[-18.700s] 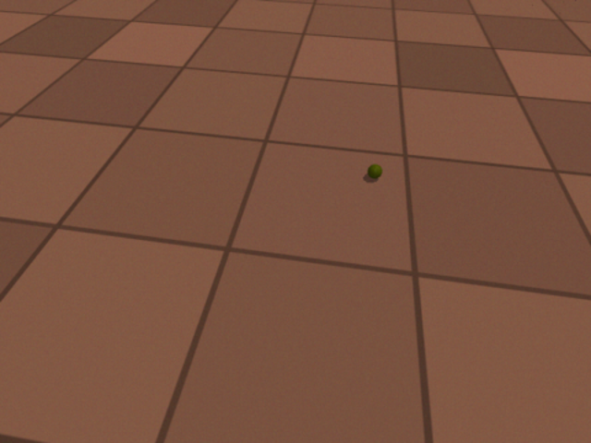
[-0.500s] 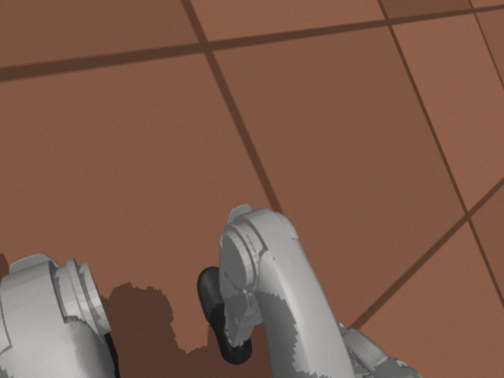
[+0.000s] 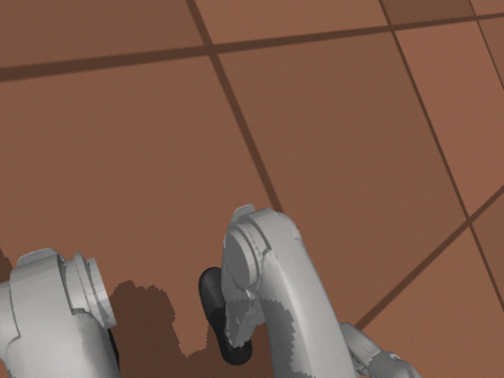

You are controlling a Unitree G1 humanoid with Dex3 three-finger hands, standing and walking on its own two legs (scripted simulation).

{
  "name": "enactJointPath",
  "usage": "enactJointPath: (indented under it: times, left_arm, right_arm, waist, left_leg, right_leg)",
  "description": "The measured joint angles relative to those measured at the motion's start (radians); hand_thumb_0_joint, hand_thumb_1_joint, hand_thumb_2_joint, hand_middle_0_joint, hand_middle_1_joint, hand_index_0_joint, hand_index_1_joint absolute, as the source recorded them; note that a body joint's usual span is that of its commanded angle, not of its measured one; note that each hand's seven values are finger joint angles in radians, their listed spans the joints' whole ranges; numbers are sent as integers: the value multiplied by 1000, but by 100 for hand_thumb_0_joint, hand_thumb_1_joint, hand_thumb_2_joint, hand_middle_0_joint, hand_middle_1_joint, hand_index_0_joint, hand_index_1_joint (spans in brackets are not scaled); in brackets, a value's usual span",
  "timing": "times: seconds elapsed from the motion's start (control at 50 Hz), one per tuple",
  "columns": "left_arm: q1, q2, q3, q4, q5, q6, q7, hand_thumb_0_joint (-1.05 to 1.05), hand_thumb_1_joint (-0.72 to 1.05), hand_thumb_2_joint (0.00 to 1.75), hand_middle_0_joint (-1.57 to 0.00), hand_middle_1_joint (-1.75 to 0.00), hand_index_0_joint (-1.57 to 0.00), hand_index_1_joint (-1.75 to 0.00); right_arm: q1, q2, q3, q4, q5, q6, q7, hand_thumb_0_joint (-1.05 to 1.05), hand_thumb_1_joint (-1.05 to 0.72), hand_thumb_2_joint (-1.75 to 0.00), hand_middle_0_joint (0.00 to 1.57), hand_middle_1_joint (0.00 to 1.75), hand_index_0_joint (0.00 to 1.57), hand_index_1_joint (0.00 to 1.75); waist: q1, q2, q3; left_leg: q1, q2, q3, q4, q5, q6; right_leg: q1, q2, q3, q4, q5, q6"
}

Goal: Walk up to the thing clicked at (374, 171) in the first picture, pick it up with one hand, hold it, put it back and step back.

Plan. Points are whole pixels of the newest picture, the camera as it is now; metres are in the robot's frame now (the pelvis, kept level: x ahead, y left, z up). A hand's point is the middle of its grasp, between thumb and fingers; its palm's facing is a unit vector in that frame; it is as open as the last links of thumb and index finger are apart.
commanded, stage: close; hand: left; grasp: from above
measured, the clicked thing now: out of the picture +0.40 +0.39 -0.26
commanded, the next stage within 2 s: settle in 0.64 s
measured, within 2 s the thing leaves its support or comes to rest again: leaves its support in 1.04 s
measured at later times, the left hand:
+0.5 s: hand out of the picture +0.39 +0.38 -0.24, palm faces -0.41 -0.20 -0.89, open 9.1 cm
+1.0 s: hand out of the picture +0.39 +0.38 -0.24, palm faces -0.41 -0.20 -0.89, open 9.0 cm
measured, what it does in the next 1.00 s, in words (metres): stands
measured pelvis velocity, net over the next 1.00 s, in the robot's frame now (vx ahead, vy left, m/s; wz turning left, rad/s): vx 0.00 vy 0.00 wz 0.00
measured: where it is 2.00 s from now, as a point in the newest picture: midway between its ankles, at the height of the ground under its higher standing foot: (173, 358)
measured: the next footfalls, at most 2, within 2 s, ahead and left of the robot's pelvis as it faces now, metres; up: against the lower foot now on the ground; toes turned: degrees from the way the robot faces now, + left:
none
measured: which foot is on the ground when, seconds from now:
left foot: down 0.00-1.00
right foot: down 0.00-1.00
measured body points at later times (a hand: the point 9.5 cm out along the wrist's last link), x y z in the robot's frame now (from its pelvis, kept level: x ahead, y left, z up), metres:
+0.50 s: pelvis +0.00 +0.00 +0.00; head +0.25 +0.14 +0.34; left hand +0.41 +0.38 -0.19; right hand +0.09 -0.25 -0.07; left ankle +0.07 +0.13 -0.26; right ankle +0.11 -0.11 -0.26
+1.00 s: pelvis +0.00 +0.00 +0.00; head +0.25 +0.15 +0.35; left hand +0.41 +0.38 -0.18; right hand +0.09 -0.25 -0.06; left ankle +0.07 +0.13 -0.26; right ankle +0.11 -0.11 -0.26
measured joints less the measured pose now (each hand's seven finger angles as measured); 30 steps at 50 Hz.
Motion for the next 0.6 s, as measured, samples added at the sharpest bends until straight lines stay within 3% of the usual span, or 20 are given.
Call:
enactJointPath:
  times: [0.16, 0.36, 0.6]
  left_arm:
    - [-28, 12, 8, 31, -24, 37, -20, 0, 5, 70, -45, -83, -51, -80]
    - [-10, 33, 13, 10, -52, 12, -57, -2, 10, 62, -48, -78, -60, -76]
    - [1, 28, 4, 5, -38, -6, -38, -3, 12, 55, -52, -72, -67, -70]
  right_arm:
    - [2, -12, -9, -1, 8, -14, 3, 0, -89, -89, 20, 30, 20, 30]
    - [20, -11, 9, -5, 8, -1, 1, 0, -89, -89, 20, 30, 20, 30]
    - [18, 5, 21, -2, 2, 11, 0, 0, -89, -89, 20, 30, 20, 30]
  waist:
    - [-10, 3, 1]
    - [-10, 6, 21]
    - [-2, 2, 11]
  left_leg:
    - [-8, -1, 3, -1, 4, 3]
    - [-3, -3, -3, -2, 4, 0]
    - [-2, -3, -6, 2, 2, 0]
  right_leg:
    - [-7, -1, 2, 0, 2, 2]
    - [0, -1, -2, -3, 2, 1]
    - [2, 1, -5, -3, 2, 2]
